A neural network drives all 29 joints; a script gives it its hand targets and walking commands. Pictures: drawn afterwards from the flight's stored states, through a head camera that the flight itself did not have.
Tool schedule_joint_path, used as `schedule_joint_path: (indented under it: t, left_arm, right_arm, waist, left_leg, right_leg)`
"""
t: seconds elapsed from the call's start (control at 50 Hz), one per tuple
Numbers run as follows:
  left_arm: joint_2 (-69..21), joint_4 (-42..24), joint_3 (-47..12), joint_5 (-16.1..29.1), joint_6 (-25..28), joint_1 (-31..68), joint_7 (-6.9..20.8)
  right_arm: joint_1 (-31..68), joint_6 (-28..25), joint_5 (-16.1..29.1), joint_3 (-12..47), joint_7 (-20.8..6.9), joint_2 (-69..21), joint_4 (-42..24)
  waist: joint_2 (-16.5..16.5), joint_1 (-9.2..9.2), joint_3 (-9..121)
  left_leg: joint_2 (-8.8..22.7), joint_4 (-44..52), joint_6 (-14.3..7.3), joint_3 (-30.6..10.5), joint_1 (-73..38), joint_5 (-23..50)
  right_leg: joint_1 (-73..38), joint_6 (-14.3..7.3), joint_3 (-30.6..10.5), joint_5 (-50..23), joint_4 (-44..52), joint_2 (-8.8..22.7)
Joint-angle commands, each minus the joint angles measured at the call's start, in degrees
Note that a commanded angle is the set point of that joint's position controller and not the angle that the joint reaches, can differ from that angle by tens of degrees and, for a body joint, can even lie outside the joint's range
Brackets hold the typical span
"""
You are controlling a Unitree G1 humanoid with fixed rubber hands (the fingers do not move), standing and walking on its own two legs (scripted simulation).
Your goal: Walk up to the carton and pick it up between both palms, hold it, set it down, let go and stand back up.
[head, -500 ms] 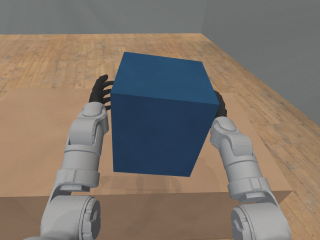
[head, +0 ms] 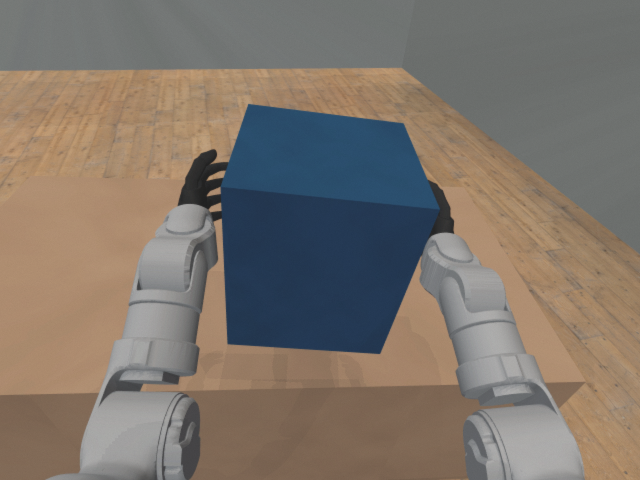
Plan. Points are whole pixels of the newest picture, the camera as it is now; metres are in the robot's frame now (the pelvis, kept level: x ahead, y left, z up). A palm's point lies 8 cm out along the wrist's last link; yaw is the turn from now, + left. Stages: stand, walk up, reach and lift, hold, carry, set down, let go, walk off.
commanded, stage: hold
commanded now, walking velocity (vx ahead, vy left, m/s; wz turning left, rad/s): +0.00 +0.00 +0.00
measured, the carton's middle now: (316, 232) +0.40 +0.01 +0.15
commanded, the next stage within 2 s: none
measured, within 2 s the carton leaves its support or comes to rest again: neither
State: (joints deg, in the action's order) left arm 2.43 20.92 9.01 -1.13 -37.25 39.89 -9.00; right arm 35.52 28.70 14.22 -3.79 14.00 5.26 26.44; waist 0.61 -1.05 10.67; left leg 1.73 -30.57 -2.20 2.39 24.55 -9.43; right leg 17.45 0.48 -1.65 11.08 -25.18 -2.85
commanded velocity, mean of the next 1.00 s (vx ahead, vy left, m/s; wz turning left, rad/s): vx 0.00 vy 0.00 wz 0.00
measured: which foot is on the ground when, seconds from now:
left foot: down 0.00-1.00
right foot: down 0.00-1.00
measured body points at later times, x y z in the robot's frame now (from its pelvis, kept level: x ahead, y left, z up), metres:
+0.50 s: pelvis +0.00 +0.00 +0.00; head -0.05 +0.02 +0.45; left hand +0.39 +0.15 +0.19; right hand +0.38 -0.15 +0.17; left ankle +0.07 +0.09 -0.73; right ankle +0.02 -0.13 -0.73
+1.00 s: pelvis +0.00 +0.00 +0.00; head -0.05 +0.02 +0.45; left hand +0.39 +0.15 +0.20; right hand +0.38 -0.15 +0.17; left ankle +0.07 +0.09 -0.73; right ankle +0.02 -0.13 -0.73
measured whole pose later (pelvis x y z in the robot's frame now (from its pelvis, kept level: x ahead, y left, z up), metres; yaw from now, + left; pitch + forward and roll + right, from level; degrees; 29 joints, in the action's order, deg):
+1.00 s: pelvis +0.00 +0.00 +0.00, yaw +0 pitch +3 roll -3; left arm 2.2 20.8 9.5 -1.1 -37.4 40.1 -8.9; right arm 35.6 28.6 14.2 -4.4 14.0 4.9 26.4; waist 0.6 -1.0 10.9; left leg 1.7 -30.6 -2.2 2.4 24.5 -9.4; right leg 17.4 0.5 -1.7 11.1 -25.2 -2.9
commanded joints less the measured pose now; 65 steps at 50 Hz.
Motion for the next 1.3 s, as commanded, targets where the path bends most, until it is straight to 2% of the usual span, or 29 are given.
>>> schedule_joint_path:
  t: [0.0, 0.08, 0.12, 0.14, 0.18, 0.22, 0.24, 0.26, 0.32, 0.4, 0.46, 0.48, 0.5, 0.52, 0.66, 0.7, 0.72, 0.74, 0.82, 0.88, 0.96, 0.98, 1.04, 1.06, 1.1, 1.12, 1.14, 1.2, 1.28]
  left_arm:
    - [-46.36, -17.52, -29.98, 4.78, 3.29, 41.12, 9.83]
    - [-44.26, -12.77, -26.37, 3.06, 2.88, 41.82, 10.16]
    - [-45.32, -11.03, -27.11, 3.35, 3.04, 42.56, 10.15]
    - [-45.98, -13.28, -27.43, 3.89, 3.07, 41.30, 10.22]
    - [-46.89, -14.65, -29.58, 4.98, 3.65, 42.89, 9.73]
    - [-46.73, -11.40, -29.27, 4.67, 3.25, 39.68, 10.24]
    - [-46.26, -16.45, -30.17, 5.47, 3.75, 41.72, 9.88]
    - [-46.26, -15.54, -29.55, 4.62, 3.93, 42.73, 9.63]
    - [-46.24, -15.02, -29.74, 5.01, 3.71, 42.76, 9.46]
    - [-46.59, -12.79, -29.05, 4.00, 2.83, 40.83, 10.08]
    - [-46.28, -12.98, -28.82, 4.71, 3.48, 41.78, 10.02]
    - [-47.35, -16.85, -30.17, 5.59, 3.50, 40.33, 9.95]
    - [-45.73, -14.53, -29.78, 4.77, 3.54, 42.71, 9.82]
    - [-47.49, -18.37, -30.82, 5.56, 3.51, 41.08, 9.78]
    - [-46.45, -12.61, -29.06, 4.81, 3.45, 41.13, 9.85]
    - [-46.91, -14.80, -29.27, 5.45, 3.68, 43.08, 10.05]
    - [-46.63, -13.76, -28.90, 4.34, 3.75, 44.82, 9.84]
    - [-44.38, -12.65, -27.15, 3.97, 3.72, 43.20, 9.98]
    - [-47.62, -16.47, -31.11, 5.43, 3.79, 40.04, 10.18]
    - [-45.39, -15.75, -28.43, 4.08, 3.68, 41.00, 10.11]
    - [-47.11, -13.91, -29.99, 5.49, 3.66, 41.53, 9.98]
    - [-47.12, -15.94, -31.02, 5.70, 3.58, 41.14, 9.96]
    - [-47.30, -13.49, -29.93, 5.50, 3.22, 39.19, 10.55]
    - [-46.19, -15.54, -29.42, 4.92, 3.69, 42.82, 10.20]
    - [-45.72, -11.94, -27.94, 4.60, 3.29, 43.13, 10.16]
    - [-46.96, -14.78, -29.29, 5.67, 3.91, 43.07, 10.19]
    - [-45.29, -13.93, -27.95, 4.54, 3.80, 44.26, 9.93]
    - [-44.23, -11.21, -25.30, 2.93, 3.32, 43.35, 10.82]
    - [-46.42, -15.08, -30.12, 4.91, 3.27, 38.35, 10.48]
  right_arm:
    - [60.68, -4.96, 7.45, 25.06, -7.62, -39.30, -26.51]
    - [63.16, -4.90, 5.96, 23.66, -7.82, -39.21, -23.55]
    - [64.21, -5.32, 4.74, 22.97, -8.02, -38.61, -23.76]
    - [63.00, -5.35, 5.49, 24.13, -8.09, -39.84, -25.97]
    - [63.64, -5.97, 5.79, 24.13, -8.21, -38.66, -26.59]
    - [63.32, -5.79, 5.70, 24.03, -8.21, -38.99, -25.61]
    - [60.81, -5.79, 6.27, 25.36, -8.18, -40.21, -26.97]
    - [61.94, -5.69, 6.18, 24.61, -8.36, -39.53, -25.37]
    - [62.29, -5.47, 6.35, 24.45, -8.56, -39.39, -24.59]
    - [60.31, -5.15, 5.36, 22.81, -8.18, -37.78, -21.41]
    - [63.15, -5.44, 6.18, 24.15, -8.17, -38.71, -24.29]
    - [63.38, -6.30, 7.59, 26.82, -8.28, -39.87, -30.33]
    - [62.98, -5.49, 5.93, 24.47, -8.08, -39.20, -25.59]
    - [60.35, -5.46, 6.85, 26.13, -8.14, -40.08, -27.58]
    - [65.33, -5.75, 6.18, 25.17, -8.09, -39.69, -27.71]
    - [63.23, -5.47, 5.60, 23.56, -7.96, -39.57, -26.16]
    - [62.14, -5.24, 4.87, 23.01, -8.33, -40.14, -21.87]
    - [62.34, -5.37, 5.38, 23.25, -8.36, -40.99, -22.48]
    - [60.37, -5.68, 6.24, 25.03, -8.10, -38.69, -27.35]
    - [59.11, -5.10, 6.90, 25.14, -8.02, -38.97, -24.54]
    - [64.25, -5.70, 6.30, 25.28, -7.83, -40.03, -29.24]
    - [61.53, -5.71, 6.42, 25.31, -7.65, -39.42, -26.88]
    - [61.01, -5.32, 5.73, 23.86, -7.76, -39.49, -27.11]
    - [60.48, -5.11, 5.77, 23.39, -7.69, -38.94, -23.53]
    - [63.23, -5.10, 5.14, 23.56, -8.01, -39.00, -23.15]
    - [63.92, -5.90, 5.55, 24.44, -8.16, -39.98, -26.84]
    - [62.86, -5.15, 5.47, 23.56, -7.99, -39.11, -21.97]
    - [60.93, -4.27, 4.15, 22.20, -8.11, -39.17, -19.44]
    - [61.54, -5.68, 5.60, 25.05, -7.82, -39.94, -27.92]
  waist:
    - [0.00, -1.54, 31.13]
    - [-0.70, -0.17, 24.72]
    - [-1.71, -1.60, 26.74]
    - [-1.11, -0.61, 27.64]
    - [0.80, -1.89, 30.64]
    - [-0.90, -1.63, 28.31]
    - [-0.03, -2.66, 31.23]
    - [1.20, -1.08, 30.02]
    - [0.89, -0.62, 28.71]
    - [1.19, -2.63, 26.29]
    - [-0.18, -1.43, 27.17]
    - [-0.59, -1.49, 33.01]
    - [0.05, -1.64, 29.66]
    - [0.23, -1.96, 31.82]
    - [-1.78, -0.96, 29.83]
    - [-0.09, -2.54, 29.37]
    - [1.37, -1.62, 27.05]
    - [-1.14, -1.13, 26.19]
    - [1.75, -2.51, 32.85]
    - [0.78, -1.52, 29.50]
    - [-1.04, -1.44, 31.24]
    - [0.89, -2.56, 31.80]
    - [-0.69, -2.53, 27.63]
    - [1.12, -2.11, 28.15]
    - [-1.33, -2.18, 26.34]
    - [-0.11, -2.00, 30.45]
    - [1.52, -1.85, 26.63]
    - [-1.79, -1.37, 22.92]
    - [-0.10, -2.01, 31.60]
  left_leg:
    - [-1.60, 7.16, 4.02, -5.33, -33.82, 11.25]
    - [-1.93, 9.29, 3.12, -5.35, -30.14, 4.94]
    - [-1.22, 9.26, 2.96, -5.60, -30.70, 3.76]
    - [-1.51, 9.08, 3.07, -5.38, -31.47, 5.41]
    - [-1.12, 8.22, 3.62, -6.11, -33.58, 6.85]
    - [-1.12, 8.22, 3.54, -6.04, -32.60, 8.88]
    - [-1.37, 7.28, 3.73, -5.69, -33.89, 12.31]
    - [-1.47, 7.80, 3.72, -5.65, -33.20, 9.04]
    - [-1.12, 8.50, 3.63, -5.69, -33.26, 6.98]
    - [-1.04, 8.77, 4.19, -5.80, -33.58, 6.91]
    - [-1.66, 8.42, 3.30, -5.47, -31.16, 7.30]
    - [-1.74, 7.07, 3.27, -5.73, -34.80, 12.60]
    - [-1.59, 8.03, 3.56, -5.50, -33.06, 8.24]
    - [-1.61, 7.25, 3.82, -5.72, -34.73, 12.94]
    - [-1.41, 8.07, 2.86, -5.56, -32.11, 8.14]
    - [-1.44, 8.02, 3.68, -5.44, -33.03, 8.81]
    - [-1.13, 8.91, 3.83, -5.73, -31.93, 5.16]
    - [-1.86, 9.00, 2.94, -4.92, -30.34, 4.79]
    - [-1.59, 7.17, 4.37, -5.65, -35.25, 13.38]
    - [-1.44, 7.82, 3.77, -6.06, -33.52, 10.68]
    - [-1.51, 7.71, 3.24, -5.54, -32.88, 11.04]
    - [-1.77, 7.12, 3.96, -5.43, -34.83, 11.72]
    - [-1.60, 8.18, 4.04, -5.46, -31.95, 10.32]
    - [-1.51, 8.08, 4.00, -5.41, -32.61, 8.45]
    - [-1.46, 8.93, 2.96, -5.43, -31.56, 5.61]
    - [-1.57, 7.91, 3.55, -5.21, -32.59, 8.04]
    - [-1.77, 8.33, 3.24, -4.99, -31.93, 6.67]
    - [-1.64, 9.91, 2.71, -4.73, -29.06, 2.84]
    - [-1.80, 7.33, 3.79, -5.07, -33.69, 13.50]
  right_leg:
    - [-3.62, -0.48, 0.31, -5.73, 10.07, -1.73]
    - [-2.43, -0.74, 0.17, -0.62, 10.37, -1.56]
    - [-2.05, -0.69, 0.26, 1.09, 10.92, -0.93]
    - [-2.50, -0.90, -0.11, -1.08, 10.36, -1.18]
    - [-1.54, -0.96, 0.59, -2.39, 9.96, -1.54]
    - [-2.18, -0.76, 0.60, -3.91, 10.02, -1.90]
    - [-3.89, -0.93, 0.62, -7.62, 9.51, -1.71]
    - [-2.61, -0.65, 0.16, -4.32, 9.72, -1.53]
    - [-1.26, -1.05, 0.07, -1.77, 10.09, -1.62]
    - [-0.50, -1.30, 0.90, -1.71, 10.31, -1.96]
    - [-2.56, -0.62, 0.34, -2.96, 10.02, -1.47]
    - [-4.70, -0.54, 0.13, -8.04, 9.49, -1.89]
    - [-1.63, -0.45, 0.60, -2.66, 10.24, -1.87]
    - [-4.06, -0.64, 0.65, -8.37, 9.23, -1.70]
    - [-2.67, -0.34, 0.27, -2.77, 10.03, -1.47]
    - [-2.24, -0.91, 0.54, -3.94, 9.99, -1.71]
    - [-0.27, -0.83, 0.86, 0.06, 10.07, -1.38]
    - [-2.24, -0.34, -0.13, -0.89, 10.65, -1.02]
    - [-4.61, -0.85, 0.58, -8.49, 9.75, -2.25]
    - [-3.93, -0.63, 0.31, -6.14, 10.02, -1.99]
    - [-3.10, -0.68, 0.64, -5.83, 9.49, -1.92]
    - [-3.04, -0.45, 0.72, -6.01, 10.12, -1.88]
    - [-2.83, -0.79, 0.51, -5.27, 10.17, -2.07]
    - [-1.64, -0.70, 0.60, -3.45, 10.06, -1.62]
    - [-0.93, -0.54, 0.47, -0.67, 10.72, -1.21]
    - [-2.45, -0.60, 0.39, -3.46, 10.18, -1.21]
    - [-0.65, -0.41, 0.18, -1.66, 10.31, -0.80]
    - [-2.27, -0.62, -0.13, 1.55, 11.13, -0.77]
    - [-5.37, -0.51, 0.45, -8.75, 9.53, -1.74]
